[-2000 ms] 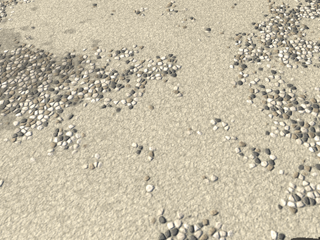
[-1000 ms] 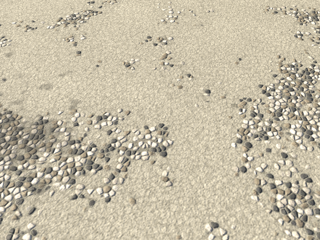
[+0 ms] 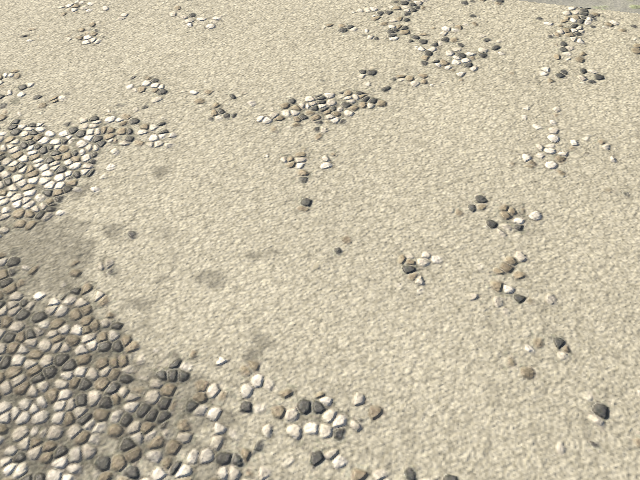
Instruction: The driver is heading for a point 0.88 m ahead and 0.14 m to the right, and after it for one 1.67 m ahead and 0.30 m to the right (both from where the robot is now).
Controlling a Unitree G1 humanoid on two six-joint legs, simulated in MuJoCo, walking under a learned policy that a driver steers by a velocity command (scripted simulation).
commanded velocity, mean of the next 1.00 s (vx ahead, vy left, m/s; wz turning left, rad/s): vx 0.50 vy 0.00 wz -0.20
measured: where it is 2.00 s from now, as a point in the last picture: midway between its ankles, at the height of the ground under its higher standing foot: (407, 327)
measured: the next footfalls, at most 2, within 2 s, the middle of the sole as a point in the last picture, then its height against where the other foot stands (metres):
left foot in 0.20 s outside the picture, level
right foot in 0.76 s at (411, 429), level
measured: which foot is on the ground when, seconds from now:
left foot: up 0.00-0.18, down 0.20-0.78, up 0.80-1.00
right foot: down 0.00-0.22, up 0.24-0.74, down 0.76-1.00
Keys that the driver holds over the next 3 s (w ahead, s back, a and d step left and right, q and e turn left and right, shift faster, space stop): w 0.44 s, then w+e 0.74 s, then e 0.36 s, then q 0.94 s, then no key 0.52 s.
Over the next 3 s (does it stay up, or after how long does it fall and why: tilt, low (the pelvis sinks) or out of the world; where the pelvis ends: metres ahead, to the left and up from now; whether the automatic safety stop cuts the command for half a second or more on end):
stays up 0.87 -0.09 -0.01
